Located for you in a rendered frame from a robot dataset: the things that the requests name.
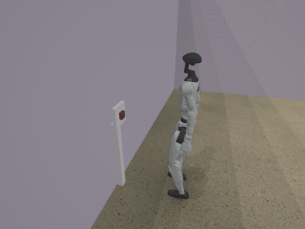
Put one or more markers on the left robot forearm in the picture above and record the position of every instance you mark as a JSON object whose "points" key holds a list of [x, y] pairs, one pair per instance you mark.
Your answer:
{"points": [[188, 137]]}

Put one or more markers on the right robot foot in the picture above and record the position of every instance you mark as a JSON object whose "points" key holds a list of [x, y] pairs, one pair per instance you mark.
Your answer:
{"points": [[184, 176]]}

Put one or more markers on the robot torso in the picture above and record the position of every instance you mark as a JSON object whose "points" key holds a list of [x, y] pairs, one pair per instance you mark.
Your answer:
{"points": [[183, 108]]}

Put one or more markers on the panel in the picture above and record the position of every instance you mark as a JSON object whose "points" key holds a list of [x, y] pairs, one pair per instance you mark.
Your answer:
{"points": [[117, 142]]}

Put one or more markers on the robot left hand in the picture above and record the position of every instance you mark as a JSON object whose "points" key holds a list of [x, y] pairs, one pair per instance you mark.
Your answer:
{"points": [[185, 147]]}

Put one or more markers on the button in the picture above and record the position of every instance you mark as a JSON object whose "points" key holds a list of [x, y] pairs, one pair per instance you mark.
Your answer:
{"points": [[122, 115]]}

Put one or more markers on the right robot upper arm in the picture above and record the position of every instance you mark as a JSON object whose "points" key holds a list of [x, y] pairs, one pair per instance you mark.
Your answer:
{"points": [[198, 97]]}

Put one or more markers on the left robot upper arm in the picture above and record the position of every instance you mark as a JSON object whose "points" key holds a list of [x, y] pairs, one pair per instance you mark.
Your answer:
{"points": [[188, 92]]}

